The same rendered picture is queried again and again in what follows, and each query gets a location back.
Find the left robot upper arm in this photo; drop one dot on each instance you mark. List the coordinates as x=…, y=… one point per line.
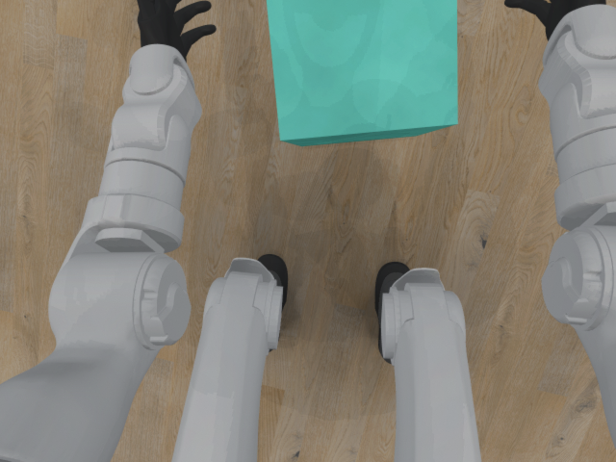
x=111, y=313

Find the left robot hand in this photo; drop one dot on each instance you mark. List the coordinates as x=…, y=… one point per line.
x=159, y=24

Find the right robot forearm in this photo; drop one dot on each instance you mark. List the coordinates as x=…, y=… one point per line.
x=579, y=83

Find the right robot hand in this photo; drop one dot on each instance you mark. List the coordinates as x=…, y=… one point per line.
x=550, y=13

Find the left robot forearm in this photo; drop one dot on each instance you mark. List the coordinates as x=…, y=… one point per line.
x=145, y=171

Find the carton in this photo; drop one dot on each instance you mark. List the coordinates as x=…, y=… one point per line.
x=363, y=70

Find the robot left shin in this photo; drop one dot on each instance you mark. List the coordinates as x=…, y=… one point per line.
x=238, y=264

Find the right robot upper arm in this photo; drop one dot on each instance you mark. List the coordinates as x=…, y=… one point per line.
x=579, y=288

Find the left robot thigh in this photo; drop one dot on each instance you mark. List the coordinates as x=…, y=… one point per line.
x=221, y=413

